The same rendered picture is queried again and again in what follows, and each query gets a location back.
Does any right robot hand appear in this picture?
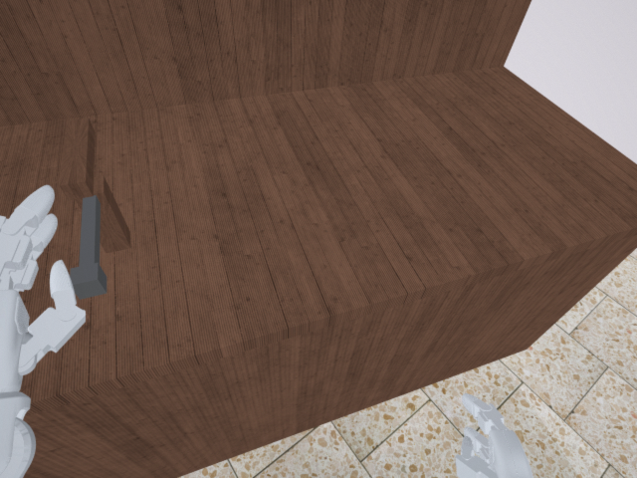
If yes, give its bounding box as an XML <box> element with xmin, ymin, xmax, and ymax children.
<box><xmin>456</xmin><ymin>393</ymin><xmax>533</xmax><ymax>478</ymax></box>

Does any counter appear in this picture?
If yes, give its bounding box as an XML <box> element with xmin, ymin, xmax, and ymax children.
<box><xmin>0</xmin><ymin>0</ymin><xmax>637</xmax><ymax>478</ymax></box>

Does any tap lever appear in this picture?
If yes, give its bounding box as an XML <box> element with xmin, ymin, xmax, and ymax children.
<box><xmin>70</xmin><ymin>195</ymin><xmax>106</xmax><ymax>300</ymax></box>

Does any robot left forearm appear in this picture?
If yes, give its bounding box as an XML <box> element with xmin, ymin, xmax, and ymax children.
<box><xmin>0</xmin><ymin>391</ymin><xmax>36</xmax><ymax>478</ymax></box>

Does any left robot hand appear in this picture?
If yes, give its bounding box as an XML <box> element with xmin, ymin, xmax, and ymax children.
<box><xmin>0</xmin><ymin>185</ymin><xmax>86</xmax><ymax>393</ymax></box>

